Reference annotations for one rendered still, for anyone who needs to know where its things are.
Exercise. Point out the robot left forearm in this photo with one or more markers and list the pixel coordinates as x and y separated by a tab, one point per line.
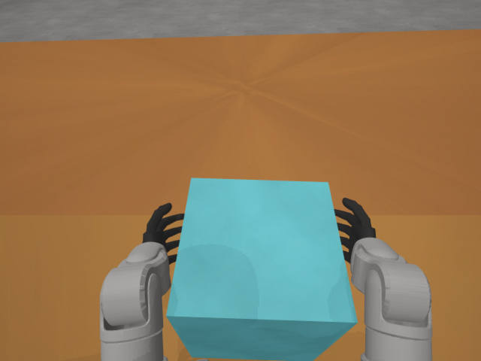
131	318

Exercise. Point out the robot right hand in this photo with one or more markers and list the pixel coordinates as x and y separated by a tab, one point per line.
360	226

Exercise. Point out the robot left hand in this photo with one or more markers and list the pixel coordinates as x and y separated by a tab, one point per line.
157	224

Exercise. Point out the robot right forearm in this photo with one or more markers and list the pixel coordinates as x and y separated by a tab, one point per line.
397	303

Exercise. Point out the carton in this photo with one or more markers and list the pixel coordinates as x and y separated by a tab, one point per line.
260	271

